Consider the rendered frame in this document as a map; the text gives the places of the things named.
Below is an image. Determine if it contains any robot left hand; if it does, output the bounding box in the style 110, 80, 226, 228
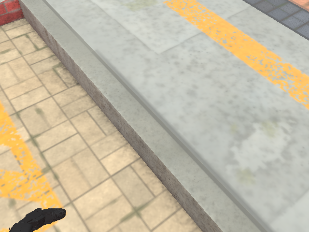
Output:
9, 208, 67, 232

